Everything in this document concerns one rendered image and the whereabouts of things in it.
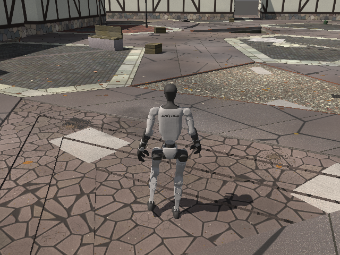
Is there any robot left shin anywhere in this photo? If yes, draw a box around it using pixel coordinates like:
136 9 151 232
149 167 157 203

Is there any right robot thigh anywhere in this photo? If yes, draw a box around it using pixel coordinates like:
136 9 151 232
174 149 188 187

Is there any right robot upper arm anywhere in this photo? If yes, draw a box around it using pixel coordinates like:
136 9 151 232
182 107 196 135

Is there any right robot forearm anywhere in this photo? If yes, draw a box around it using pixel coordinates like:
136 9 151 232
191 128 200 147

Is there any left robot forearm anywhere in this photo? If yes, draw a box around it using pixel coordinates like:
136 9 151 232
138 128 150 151

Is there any right robot hand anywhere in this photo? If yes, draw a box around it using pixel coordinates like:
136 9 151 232
190 144 201 154

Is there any left robot hand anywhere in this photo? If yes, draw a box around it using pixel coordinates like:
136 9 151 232
137 149 149 162

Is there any left robot upper arm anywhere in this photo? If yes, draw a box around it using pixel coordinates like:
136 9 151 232
145 107 159 137

